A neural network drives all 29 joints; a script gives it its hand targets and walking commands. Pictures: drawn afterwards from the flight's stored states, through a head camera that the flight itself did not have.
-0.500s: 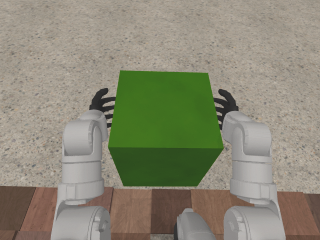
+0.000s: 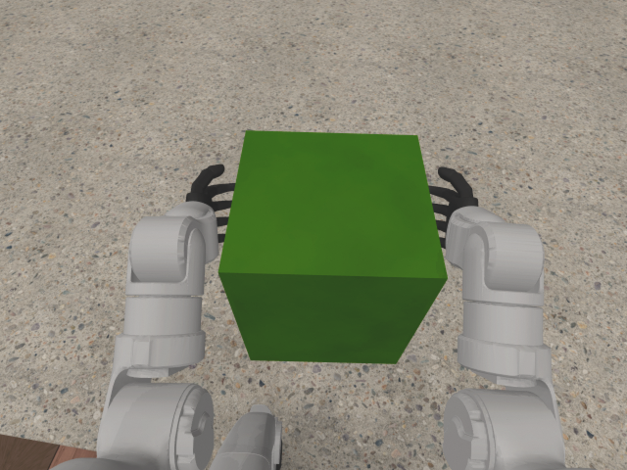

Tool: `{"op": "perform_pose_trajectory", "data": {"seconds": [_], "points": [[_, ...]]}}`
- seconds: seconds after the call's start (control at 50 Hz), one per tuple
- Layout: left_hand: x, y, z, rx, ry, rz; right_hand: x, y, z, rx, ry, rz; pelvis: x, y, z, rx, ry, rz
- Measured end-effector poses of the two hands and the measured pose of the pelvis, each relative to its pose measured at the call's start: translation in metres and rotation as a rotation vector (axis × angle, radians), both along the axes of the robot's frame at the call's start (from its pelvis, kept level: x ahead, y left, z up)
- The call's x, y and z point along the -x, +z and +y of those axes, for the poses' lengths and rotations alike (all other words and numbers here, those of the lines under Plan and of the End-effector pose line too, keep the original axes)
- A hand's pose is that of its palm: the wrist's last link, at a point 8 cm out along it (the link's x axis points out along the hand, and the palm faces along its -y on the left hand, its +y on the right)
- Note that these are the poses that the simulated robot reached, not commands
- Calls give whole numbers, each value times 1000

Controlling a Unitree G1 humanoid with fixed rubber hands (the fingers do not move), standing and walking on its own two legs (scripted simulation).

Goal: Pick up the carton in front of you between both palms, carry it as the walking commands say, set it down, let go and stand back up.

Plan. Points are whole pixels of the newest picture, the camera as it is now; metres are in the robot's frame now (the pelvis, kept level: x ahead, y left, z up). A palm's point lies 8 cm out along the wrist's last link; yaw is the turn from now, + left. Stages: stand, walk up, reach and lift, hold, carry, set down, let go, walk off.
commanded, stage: carry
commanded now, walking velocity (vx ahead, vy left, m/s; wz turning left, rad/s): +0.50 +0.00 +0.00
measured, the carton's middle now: (327, 257) +0.37 +0.02 +0.03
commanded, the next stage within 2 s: none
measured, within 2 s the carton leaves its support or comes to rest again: neither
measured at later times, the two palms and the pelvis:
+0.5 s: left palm (242, 71) +0.71 +0.19 +0.09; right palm (416, 83) +0.69 -0.11 +0.09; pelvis +0.32 +0.05 -0.04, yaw -1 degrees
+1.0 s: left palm (266, 12) +0.97 +0.19 +0.07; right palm (402, 13) +0.99 -0.11 +0.07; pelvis +0.63 +0.02 -0.03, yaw +2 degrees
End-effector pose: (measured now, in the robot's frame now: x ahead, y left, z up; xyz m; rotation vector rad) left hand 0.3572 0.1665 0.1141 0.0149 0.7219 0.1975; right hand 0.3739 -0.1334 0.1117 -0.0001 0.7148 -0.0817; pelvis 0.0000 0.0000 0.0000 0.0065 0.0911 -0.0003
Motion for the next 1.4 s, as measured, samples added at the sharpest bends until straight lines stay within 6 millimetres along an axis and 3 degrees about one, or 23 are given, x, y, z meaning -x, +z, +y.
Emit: {"op": "perform_pose_trajectory", "data": {"seconds": [0.12, 0.22, 0.28, 0.4, 0.54, 0.62, 0.72, 0.8, 0.86, 1.0, 1.12, 1.26, 1.34, 1.4], "points": [[-92, 28, 13, -6, -8, -114, -89, 28, 13, -15, -17, -115, -85, -14, 15, 26, -14, -2], [-179, 28, 32, 8, -35, -153, -171, 36, 32, 23, -24, -154, -168, -48, 31, 36, -26, -24], [-223, 17, 34, 24, -60, -93, -206, 27, 34, 45, -43, -95, -199, -52, 39, 30, -19, -23], [-294, -1, 27, 50, -82, 27, -262, 5, 27, 29, -100, 27, -260, -41, 51, 36, -15, -8], [-370, -32, 19, 70, -75, 85, -334, -26, 19, 16, -127, 85, -344, -36, 49, 36, -2, -2], [-420, -44, 12, 65, -69, 61, -386, -39, 13, 18, -115, 62, -400, -42, 41, 26, 7, -4], [-488, -57, 3, 28, -50, 16, -465, -57, 3, 1, -77, 16, -479, -63, 27, 12, 14, -20], [-523, -70, 6, 5, -19, 62, -514, -71, 6, -1, -28, 63, -521, -56, 19, 10, 21, -17], [-543, -72, 12, 9, 9, 87, -546, -70, 12, 9, 6, 87, -550, -45, 13, -8, 27, -12], [-612, -42, 22, 18, 49, 14, -619, -45, 23, -15, 17, 18, -625, -29, 15, -28, 29, 4], [-678, -29, 29, 39, 35, -35, -674, -33, 29, -34, -32, -29, -708, -29, 32, -23, 23, 3], [-752, -60, 49, 78, 3, -38, -736, -54, 48, -22, -89, -34, -812, -51, 60, -27, -4, -25], [-777, -75, 53, 88, -16, 42, -753, -69, 52, -7, -114, 44, -852, -41, 70, -2, -25, -25], [-797, -75, 51, 90, -31, 55, -770, -66, 50, -3, -127, 57, -881, -32, 74, 12, -27, -24]]}}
